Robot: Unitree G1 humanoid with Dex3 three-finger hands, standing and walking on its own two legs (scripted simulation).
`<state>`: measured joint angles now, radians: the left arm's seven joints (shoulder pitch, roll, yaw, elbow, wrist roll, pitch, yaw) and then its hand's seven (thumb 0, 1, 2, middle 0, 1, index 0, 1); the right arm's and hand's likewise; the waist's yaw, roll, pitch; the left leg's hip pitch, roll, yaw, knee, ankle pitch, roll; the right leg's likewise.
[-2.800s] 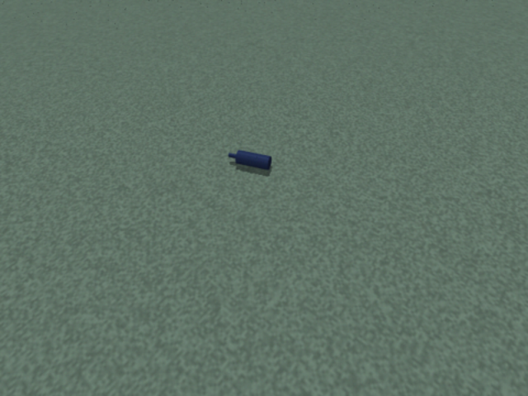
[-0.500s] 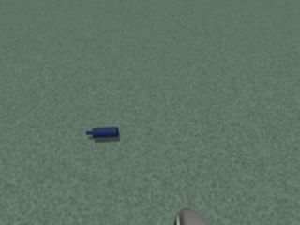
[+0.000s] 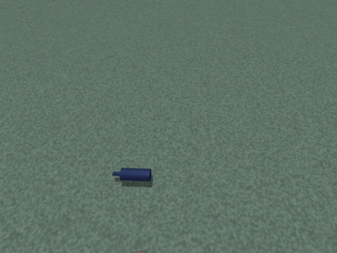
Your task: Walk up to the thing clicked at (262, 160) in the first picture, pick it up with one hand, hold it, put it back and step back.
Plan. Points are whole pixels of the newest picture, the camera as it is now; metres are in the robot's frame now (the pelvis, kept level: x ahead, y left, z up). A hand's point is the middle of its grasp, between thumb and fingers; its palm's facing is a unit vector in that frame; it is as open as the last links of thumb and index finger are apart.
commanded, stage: walk up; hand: left
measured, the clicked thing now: (131, 174) +0.71 +0.28 -0.72
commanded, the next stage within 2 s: none
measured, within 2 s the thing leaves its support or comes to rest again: neither
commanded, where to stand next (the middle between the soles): +0.34 +0.08 m, yaw -2 degrees
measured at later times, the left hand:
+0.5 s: hand (66, 210) +0.27 +0.33 -0.12, palm faces -0.08 -0.90 -0.44, open 7.4 cm
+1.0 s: hand (56, 189) +0.34 +0.40 -0.15, palm faces -0.13 -0.92 -0.37, open 7.4 cm
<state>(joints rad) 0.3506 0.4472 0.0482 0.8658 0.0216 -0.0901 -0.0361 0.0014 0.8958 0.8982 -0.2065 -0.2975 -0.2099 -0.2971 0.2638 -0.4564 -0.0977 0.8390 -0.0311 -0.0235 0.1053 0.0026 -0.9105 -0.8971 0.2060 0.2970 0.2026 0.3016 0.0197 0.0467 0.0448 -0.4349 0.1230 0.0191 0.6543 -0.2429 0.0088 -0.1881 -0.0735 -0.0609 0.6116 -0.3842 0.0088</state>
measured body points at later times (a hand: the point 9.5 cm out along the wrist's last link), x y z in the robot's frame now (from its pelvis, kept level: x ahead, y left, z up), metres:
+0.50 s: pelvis +0.17 +0.05 +0.00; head +0.19 +0.03 +0.44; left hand +0.27 +0.37 -0.09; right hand +0.18 -0.27 -0.13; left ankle +0.11 +0.15 -0.70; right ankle +0.24 -0.06 -0.72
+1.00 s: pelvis +0.28 +0.12 +0.00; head +0.30 +0.14 +0.45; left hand +0.35 +0.44 -0.13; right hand +0.33 -0.20 -0.09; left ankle +0.34 +0.24 -0.72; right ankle +0.29 -0.03 -0.69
